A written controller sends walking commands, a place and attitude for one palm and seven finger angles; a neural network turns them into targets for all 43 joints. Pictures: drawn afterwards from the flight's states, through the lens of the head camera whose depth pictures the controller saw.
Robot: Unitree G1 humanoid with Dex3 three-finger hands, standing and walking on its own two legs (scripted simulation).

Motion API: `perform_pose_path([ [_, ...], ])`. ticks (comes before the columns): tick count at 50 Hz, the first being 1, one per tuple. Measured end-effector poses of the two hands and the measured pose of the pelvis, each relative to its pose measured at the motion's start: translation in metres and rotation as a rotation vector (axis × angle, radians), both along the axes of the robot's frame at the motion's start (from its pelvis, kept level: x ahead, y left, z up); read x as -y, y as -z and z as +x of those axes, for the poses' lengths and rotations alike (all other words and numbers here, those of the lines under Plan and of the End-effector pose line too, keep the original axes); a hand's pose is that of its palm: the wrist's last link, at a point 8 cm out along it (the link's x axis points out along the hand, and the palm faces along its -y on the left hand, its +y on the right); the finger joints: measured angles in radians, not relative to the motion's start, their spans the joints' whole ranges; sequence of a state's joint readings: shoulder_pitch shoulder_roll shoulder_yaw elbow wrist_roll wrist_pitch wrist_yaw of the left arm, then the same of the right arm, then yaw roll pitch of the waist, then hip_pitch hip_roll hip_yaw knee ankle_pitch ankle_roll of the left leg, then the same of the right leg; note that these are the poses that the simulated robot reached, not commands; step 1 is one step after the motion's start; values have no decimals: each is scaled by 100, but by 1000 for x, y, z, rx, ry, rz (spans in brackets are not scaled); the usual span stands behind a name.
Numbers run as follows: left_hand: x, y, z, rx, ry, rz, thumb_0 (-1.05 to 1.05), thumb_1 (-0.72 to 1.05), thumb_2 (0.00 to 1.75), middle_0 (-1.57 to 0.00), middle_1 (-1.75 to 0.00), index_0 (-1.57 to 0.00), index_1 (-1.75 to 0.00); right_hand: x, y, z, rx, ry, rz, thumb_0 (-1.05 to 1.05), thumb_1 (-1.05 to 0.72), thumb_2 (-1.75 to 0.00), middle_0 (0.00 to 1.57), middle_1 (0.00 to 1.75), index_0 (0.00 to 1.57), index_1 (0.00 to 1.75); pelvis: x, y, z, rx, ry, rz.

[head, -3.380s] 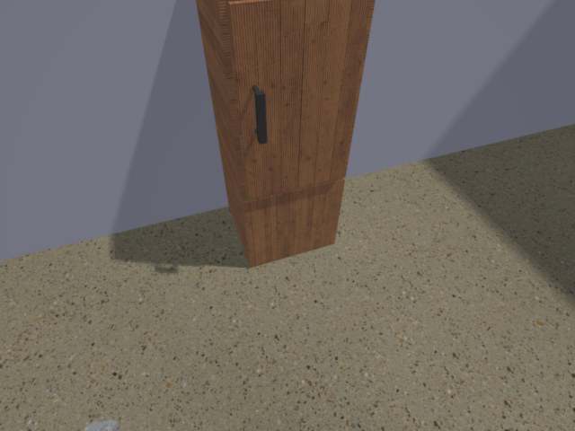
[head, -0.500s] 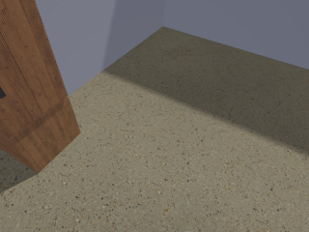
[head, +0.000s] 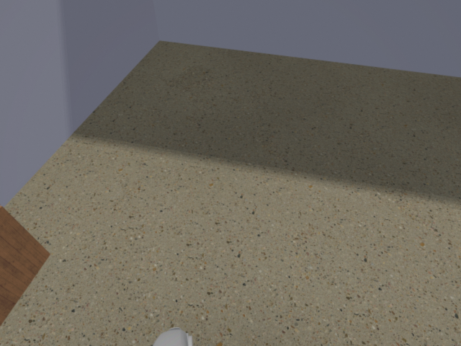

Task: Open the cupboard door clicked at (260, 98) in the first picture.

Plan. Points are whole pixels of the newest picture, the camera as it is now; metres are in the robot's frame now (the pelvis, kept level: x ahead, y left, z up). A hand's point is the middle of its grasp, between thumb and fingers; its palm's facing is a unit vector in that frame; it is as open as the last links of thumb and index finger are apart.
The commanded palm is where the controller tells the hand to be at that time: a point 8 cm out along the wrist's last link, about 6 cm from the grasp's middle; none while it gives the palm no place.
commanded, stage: walk to a spot facing it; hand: left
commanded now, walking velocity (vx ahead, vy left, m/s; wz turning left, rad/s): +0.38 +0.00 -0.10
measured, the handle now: out of the picture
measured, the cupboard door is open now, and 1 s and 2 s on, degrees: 0 0 0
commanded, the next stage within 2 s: turn to face it in 0.66 s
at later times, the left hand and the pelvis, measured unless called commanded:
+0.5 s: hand (121, 299) +0.25 +0.25 -0.18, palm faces -0.07 -0.99 -0.11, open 7.4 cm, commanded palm none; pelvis +0.20 +0.08 +0.01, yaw -10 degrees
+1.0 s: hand (189, 200) +0.52 +0.13 -0.17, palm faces -0.29 -0.94 -0.17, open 7.3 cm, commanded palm none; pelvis +0.36 +0.02 -0.02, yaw -17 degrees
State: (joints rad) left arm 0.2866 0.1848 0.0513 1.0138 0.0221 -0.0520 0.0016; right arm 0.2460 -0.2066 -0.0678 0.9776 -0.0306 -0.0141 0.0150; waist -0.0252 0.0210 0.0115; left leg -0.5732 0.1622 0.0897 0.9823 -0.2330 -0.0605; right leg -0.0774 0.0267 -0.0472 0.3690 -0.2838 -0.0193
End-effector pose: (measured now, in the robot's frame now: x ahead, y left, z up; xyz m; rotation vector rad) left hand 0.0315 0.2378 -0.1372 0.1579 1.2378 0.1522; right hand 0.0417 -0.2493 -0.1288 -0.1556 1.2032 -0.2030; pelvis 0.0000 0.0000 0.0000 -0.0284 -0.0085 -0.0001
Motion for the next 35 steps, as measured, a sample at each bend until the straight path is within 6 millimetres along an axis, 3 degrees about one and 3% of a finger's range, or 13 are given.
perform_pose_path([
  [7,-24,31,-3,-174,-61,-52,0,92,90,-21,-30,-20,-30,-45,-4,123,128,-79,-8,1,-91,-89,20,30,20,30,-33,15,68,11,25,-30],
  [9,-34,43,4,-226,-64,-69,0,91,90,-21,-30,-20,-30,-58,-1,147,163,-83,-29,0,-91,-89,20,30,20,30,-45,24,88,19,43,-23],
  [11,-43,46,19,-256,-47,-78,0,91,90,-20,-30,-20,-30,-68,-3,157,173,-63,-37,0,-91,-89,20,30,20,30,-54,24,103,33,68,-16],
  [15,-58,34,73,-224,0,-83,1,91,90,-20,-30,-20,-30,-85,-8,149,111,21,-32,0,-91,-89,20,30,20,30,-68,10,132,44,97,-14],
  [17,-63,28,105,-184,17,-82,1,91,90,-20,-30,-20,-30,-85,-13,140,77,80,-54,-1,-94,-89,21,30,20,30,-74,3,146,41,108,-13],
  [24,-67,16,206,-93,73,-87,0,91,90,-20,-30,-20,-30,-101,-12,109,-96,203,-38,-1,-93,-89,20,30,20,30,-84,-5,198,26,167,-6],
  [30,-55,15,287,-75,165,-79,0,91,90,-20,-30,-20,-30,-130,-4,96,-202,321,29,0,-92,-89,20,30,20,30,-78,-3,241,22,230,-4],
  [35,-26,15,364,-42,272,-71,0,92,90,-20,-30,-20,-30,-150,3,94,-292,408,98,0,-91,-89,20,30,20,30,-65,2,276,14,282,-5],
])
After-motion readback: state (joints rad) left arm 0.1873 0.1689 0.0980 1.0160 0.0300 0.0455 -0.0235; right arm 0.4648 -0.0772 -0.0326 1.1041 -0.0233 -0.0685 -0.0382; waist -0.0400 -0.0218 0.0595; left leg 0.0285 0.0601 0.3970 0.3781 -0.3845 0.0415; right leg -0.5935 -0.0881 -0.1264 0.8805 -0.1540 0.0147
